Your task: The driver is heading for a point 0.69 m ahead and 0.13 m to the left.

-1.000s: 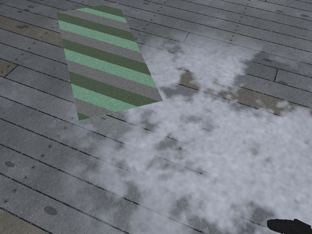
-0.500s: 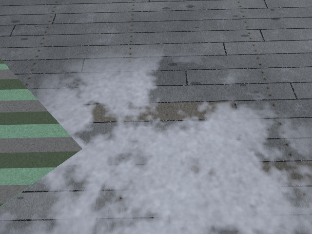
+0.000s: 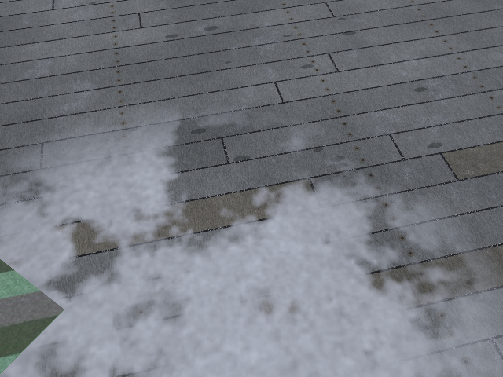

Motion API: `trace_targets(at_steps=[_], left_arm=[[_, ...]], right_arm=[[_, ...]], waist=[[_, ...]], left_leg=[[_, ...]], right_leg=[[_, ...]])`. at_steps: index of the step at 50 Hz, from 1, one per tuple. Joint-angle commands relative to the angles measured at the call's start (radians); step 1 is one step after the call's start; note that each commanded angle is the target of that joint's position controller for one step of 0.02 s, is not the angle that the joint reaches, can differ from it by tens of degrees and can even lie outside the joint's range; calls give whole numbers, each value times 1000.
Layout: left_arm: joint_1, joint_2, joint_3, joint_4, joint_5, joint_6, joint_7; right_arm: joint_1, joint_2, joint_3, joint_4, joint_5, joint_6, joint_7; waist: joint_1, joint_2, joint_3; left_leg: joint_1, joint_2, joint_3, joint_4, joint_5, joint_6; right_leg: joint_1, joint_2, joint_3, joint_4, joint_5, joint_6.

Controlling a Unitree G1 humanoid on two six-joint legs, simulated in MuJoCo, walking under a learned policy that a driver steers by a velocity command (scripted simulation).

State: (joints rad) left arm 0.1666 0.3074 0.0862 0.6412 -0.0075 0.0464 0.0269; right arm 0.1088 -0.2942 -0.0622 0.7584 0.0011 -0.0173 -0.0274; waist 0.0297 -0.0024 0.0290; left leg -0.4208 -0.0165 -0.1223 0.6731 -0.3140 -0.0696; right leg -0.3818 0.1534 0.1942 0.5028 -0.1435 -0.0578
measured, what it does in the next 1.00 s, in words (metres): walks ahead: left foot, then right foot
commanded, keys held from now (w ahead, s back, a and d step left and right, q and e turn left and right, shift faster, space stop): e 0.04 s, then w+e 0.14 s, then w+q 0.82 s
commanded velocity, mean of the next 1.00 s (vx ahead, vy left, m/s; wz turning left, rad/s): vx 0.37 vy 0.00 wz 0.11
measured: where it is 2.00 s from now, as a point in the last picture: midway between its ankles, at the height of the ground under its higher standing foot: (243, 295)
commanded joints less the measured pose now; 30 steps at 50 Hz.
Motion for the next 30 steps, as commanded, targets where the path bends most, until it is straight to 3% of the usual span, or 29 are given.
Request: trace_targets(at_steps=[1,2,3,4,5,6,7,8,10,12,15,17,19,20,21,22,23,24,25,27,28,30], left_arm=[[-31,147,36,-78,-13,2,4],[-15,124,29,-81,-17,5,7],[22,74,16,-89,-13,4,4],[-1,122,31,-118,-15,-10,-1],[11,184,48,-101,-2,-18,-5],[14,187,53,-82,-5,-17,-10],[28,160,49,-65,-3,-12,-10],[20,140,42,-68,-1,-12,-16],[-20,90,23,-82,-8,-25,-28],[-55,46,4,-89,-3,-46,-33],[-97,23,-13,-93,0,-79,-45],[-106,40,-9,-89,-7,-95,-52],[-43,60,0,-68,-19,-108,-55],[13,72,9,-45,-22,-110,-51],[91,91,19,-25,-22,-110,-40],[234,135,32,-9,-6,-110,-23],[302,263,60,4,14,-100,-19],[307,210,52,20,19,-111,-24],[253,144,28,19,10,-122,-28],[153,67,2,21,6,-135,-31],[127,52,-2,25,10,-139,-30],[119,47,1,36,18,-149,-28]], right_arm=[[50,-105,-34,-55,4,-29,13],[80,-142,-46,-49,-5,-30,13],[83,-215,-59,-58,-24,-21,7],[92,-236,-67,-51,-51,-14,10],[50,-179,-54,-80,-40,-18,5],[31,-140,-45,-87,-23,-18,-3],[29,-133,-42,-90,-5,-18,-10],[48,-129,-38,-85,3,-19,-15],[113,-128,-36,-75,-3,-24,-16],[169,-130,-35,-52,-5,-32,-5],[155,-164,-41,-51,12,-34,13],[187,-191,-47,-40,22,-33,24],[193,-197,-46,-34,36,-28,33],[194,-177,-39,-30,37,-26,35],[191,-133,-25,-29,31,-30,37],[158,-47,2,-48,14,-38,43],[186,9,20,-102,17,-60,38],[152,-101,-11,-100,43,-68,27],[141,-141,-27,-97,51,-67,28],[143,-118,-30,-76,34,-54,30],[141,-98,-29,-73,30,-47,34],[146,-58,-20,-71,28,-39,41]], waist=[[-48,-149,-138],[-51,-105,-148],[-16,119,-164],[-22,321,-110],[-23,223,-85],[-21,174,-69],[-22,162,-57],[-40,160,-36],[-78,142,-25],[-99,147,-20],[-97,174,7],[-99,183,16],[-54,171,8],[-21,152,-7],[22,136,-42],[94,24,-142],[81,-263,-207],[109,-199,-149],[80,-186,-57],[31,-169,28],[12,-155,52],[-4,-121,41]], left_leg=[[125,-12,33,-236,95,34],[235,72,-13,-312,180,66],[345,286,-217,-367,188,167],[314,402,-427,-426,152,307],[308,404,-392,-428,20,311],[309,341,-304,-430,-95,260],[342,295,-251,-432,-142,222],[360,294,-223,-441,-131,220],[351,264,-157,-474,-126,224],[352,248,-134,-498,-116,243],[253,222,-71,-502,-9,248],[214,230,-81,-482,10,262],[170,241,-113,-445,-12,258],[123,228,-115,-408,2,239],[48,190,-91,-332,2,201],[-89,101,-13,-69,-78,133],[-331,13,102,235,-251,83],[-413,52,22,420,-265,82],[-460,76,-3,481,-178,99],[-454,108,1,474,-28,92],[-424,121,-6,455,31,86],[-394,117,9,445,123,72]], right_leg=[[147,-232,319,-82,66,-118],[81,-186,279,-19,-17,-74],[-79,-74,112,175,-324,-15],[-258,5,-39,372,-469,28],[-302,-77,-22,507,-384,51],[-319,-97,-41,545,-302,63],[-352,-108,-62,584,-255,81],[-397,-125,-73,628,-218,96],[-385,-140,-118,603,-176,107],[-340,-144,-136,485,-156,108],[-152,-158,-208,236,-143,96],[-48,-137,-227,128,-171,90],[100,-128,-228,-24,-80,68],[222,-125,-227,-91,-29,52],[375,-154,-198,-107,-24,36],[589,-325,-12,-137,-101,-10],[696,-564,324,-204,-254,-141],[592,-581,415,-258,-445,-206],[541,-530,332,-283,-494,-175],[440,-454,149,-328,-308,-129],[393,-429,65,-347,-190,-109],[364,-405,-51,-362,-1,-103]])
